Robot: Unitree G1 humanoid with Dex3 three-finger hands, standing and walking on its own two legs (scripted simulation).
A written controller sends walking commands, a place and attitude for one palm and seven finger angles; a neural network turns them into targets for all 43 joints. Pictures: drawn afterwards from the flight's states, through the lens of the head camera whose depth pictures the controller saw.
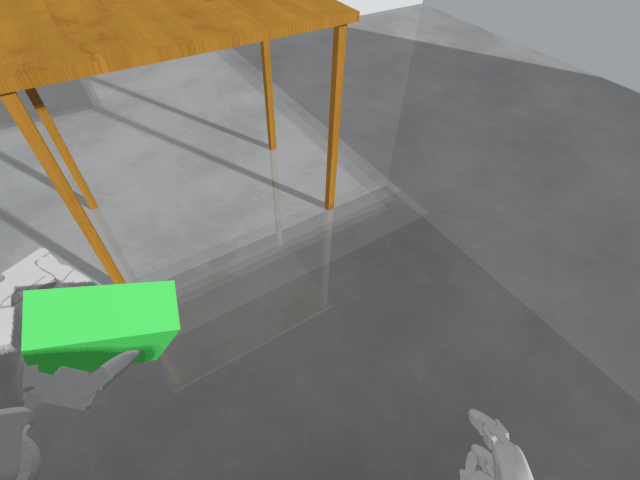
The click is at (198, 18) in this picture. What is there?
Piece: table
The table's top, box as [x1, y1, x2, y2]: [0, 0, 359, 94]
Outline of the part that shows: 0,94 358,21 359,12 336,0 0,0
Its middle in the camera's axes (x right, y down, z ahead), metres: -0.49 -0.71 +1.21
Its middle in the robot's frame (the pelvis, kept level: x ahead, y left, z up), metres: +1.36 +0.58 +0.06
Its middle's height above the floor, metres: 0.83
